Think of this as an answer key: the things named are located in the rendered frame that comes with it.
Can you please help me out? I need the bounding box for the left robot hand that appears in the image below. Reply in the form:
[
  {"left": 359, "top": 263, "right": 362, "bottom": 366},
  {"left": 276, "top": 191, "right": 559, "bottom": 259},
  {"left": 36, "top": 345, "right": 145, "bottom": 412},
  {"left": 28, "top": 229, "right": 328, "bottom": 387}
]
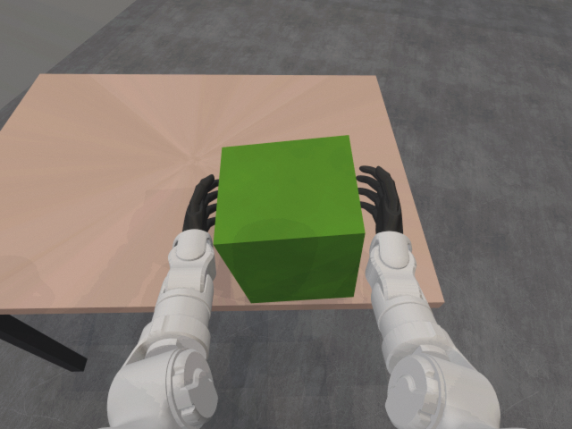
[{"left": 182, "top": 174, "right": 219, "bottom": 232}]

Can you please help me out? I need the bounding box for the right robot hand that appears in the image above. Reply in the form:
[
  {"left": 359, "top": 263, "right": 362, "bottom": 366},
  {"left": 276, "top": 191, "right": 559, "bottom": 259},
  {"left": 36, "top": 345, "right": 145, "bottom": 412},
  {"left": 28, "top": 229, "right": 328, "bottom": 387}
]
[{"left": 356, "top": 165, "right": 403, "bottom": 234}]

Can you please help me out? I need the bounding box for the robot right upper arm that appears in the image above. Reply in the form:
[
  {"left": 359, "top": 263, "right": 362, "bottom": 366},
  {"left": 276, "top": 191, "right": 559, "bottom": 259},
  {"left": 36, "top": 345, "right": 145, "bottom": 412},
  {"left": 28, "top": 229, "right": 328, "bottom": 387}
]
[{"left": 385, "top": 353, "right": 525, "bottom": 429}]

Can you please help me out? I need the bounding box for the right robot forearm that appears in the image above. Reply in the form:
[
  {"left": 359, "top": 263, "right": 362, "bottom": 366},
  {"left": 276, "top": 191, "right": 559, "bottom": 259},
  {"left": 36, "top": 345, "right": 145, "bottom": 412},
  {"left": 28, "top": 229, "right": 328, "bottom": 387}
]
[{"left": 366, "top": 231, "right": 478, "bottom": 374}]

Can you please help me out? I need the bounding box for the left robot forearm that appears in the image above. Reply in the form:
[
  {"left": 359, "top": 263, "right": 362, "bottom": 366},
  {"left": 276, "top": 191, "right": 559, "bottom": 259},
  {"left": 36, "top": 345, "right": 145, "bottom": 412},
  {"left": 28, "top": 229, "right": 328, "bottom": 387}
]
[{"left": 107, "top": 229, "right": 216, "bottom": 427}]

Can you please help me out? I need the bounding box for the carton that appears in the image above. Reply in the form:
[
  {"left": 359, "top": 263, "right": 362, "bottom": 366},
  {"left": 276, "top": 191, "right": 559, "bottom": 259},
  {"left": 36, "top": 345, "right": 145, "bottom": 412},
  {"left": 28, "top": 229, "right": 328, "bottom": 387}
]
[{"left": 214, "top": 135, "right": 366, "bottom": 303}]

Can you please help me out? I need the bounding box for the table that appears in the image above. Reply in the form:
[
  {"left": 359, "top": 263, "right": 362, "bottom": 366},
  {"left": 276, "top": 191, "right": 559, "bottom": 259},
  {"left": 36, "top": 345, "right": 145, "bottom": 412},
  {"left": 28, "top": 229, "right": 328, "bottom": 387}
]
[{"left": 0, "top": 74, "right": 444, "bottom": 372}]

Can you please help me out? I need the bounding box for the robot left upper arm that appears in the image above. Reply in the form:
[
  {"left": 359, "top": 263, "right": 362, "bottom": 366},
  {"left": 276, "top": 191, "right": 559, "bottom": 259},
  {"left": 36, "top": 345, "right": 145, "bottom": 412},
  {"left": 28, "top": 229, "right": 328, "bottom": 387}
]
[{"left": 98, "top": 348, "right": 218, "bottom": 429}]

